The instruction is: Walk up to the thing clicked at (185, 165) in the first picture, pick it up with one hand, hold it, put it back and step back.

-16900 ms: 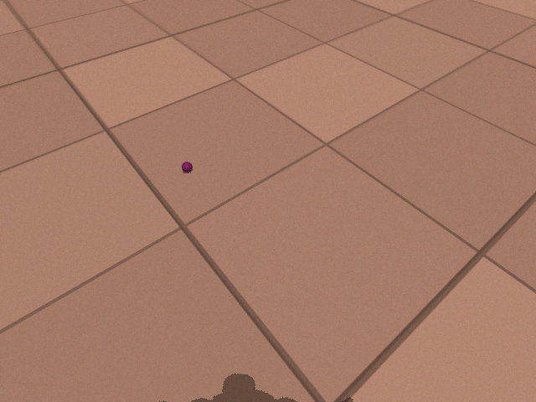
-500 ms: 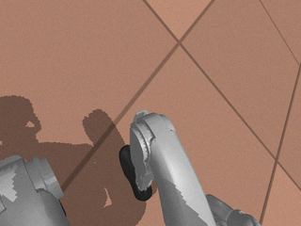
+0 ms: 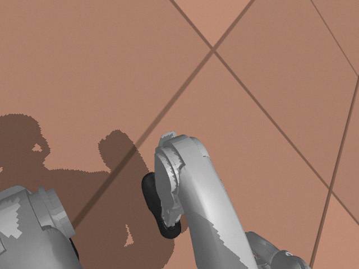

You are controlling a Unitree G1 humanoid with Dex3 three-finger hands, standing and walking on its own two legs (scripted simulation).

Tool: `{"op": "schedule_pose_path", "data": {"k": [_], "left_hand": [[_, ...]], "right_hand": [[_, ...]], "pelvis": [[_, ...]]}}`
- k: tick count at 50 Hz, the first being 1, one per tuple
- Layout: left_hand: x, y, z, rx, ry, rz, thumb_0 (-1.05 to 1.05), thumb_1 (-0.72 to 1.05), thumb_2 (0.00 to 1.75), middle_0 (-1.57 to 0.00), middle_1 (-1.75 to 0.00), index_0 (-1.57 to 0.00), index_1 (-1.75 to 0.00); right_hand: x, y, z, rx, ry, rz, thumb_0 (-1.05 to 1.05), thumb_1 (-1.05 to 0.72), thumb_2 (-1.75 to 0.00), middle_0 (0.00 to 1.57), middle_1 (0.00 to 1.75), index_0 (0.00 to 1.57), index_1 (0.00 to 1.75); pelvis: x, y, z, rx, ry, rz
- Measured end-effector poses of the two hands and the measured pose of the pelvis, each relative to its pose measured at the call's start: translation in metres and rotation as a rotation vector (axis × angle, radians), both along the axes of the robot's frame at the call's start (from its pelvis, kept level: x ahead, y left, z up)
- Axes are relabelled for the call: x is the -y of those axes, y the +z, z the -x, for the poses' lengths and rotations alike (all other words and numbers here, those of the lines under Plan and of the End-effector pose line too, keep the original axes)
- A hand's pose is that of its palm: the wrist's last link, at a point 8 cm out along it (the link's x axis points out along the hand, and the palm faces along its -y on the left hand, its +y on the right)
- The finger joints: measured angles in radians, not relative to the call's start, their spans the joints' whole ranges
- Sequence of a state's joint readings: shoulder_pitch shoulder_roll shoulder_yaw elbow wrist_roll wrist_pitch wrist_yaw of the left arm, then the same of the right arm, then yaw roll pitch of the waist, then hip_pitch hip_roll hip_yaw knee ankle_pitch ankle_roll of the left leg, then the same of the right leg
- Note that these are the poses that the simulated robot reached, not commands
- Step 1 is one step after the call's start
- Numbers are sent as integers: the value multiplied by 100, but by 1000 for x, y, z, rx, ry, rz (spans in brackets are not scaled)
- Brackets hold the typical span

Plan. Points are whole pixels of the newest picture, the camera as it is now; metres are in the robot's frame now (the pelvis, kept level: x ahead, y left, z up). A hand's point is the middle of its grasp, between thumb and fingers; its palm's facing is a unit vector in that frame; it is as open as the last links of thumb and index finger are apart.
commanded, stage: settle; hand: left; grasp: from above
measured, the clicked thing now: out of the picture +0.46 +0.31 -0.27
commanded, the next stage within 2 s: lift in 0.80 s
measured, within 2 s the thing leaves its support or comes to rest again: leaves its support in 0.16 s
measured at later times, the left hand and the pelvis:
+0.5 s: hand out of the picture +0.43 +0.32 -0.17, palm faces -0.41 -0.15 -0.90, open 6.7 cm; pelvis +0.01 +0.00 +0.01, yaw +4 degrees
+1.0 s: hand out of the picture +0.42 +0.31 -0.12, palm faces -0.42 -0.12 -0.90, open 6.7 cm; pelvis +0.00 -0.02 +0.04, yaw +8 degrees
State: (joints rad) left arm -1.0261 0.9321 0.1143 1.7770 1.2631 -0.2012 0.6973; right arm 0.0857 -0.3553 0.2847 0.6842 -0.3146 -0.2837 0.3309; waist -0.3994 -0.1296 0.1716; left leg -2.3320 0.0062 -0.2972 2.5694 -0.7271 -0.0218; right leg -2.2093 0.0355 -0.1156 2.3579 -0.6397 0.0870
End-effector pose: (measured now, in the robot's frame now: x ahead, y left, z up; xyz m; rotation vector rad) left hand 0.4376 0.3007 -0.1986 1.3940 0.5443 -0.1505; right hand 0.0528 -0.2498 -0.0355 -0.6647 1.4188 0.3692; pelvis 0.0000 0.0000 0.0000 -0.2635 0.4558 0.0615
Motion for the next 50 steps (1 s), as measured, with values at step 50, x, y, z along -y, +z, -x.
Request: {"op": "schedule_pose_path", "data": {"k": [50], "left_hand": [[-9, 139, 12, -3, -24, -63, -5, 35, 26, -78, -58, -98, -52]], "right_hand": [[32, -21, -31, 117, -284, 8, 0, -91, -90, 20, 30, 20, 30]], "pelvis": [[17, 35, -1, -135, 65, -114]]}}
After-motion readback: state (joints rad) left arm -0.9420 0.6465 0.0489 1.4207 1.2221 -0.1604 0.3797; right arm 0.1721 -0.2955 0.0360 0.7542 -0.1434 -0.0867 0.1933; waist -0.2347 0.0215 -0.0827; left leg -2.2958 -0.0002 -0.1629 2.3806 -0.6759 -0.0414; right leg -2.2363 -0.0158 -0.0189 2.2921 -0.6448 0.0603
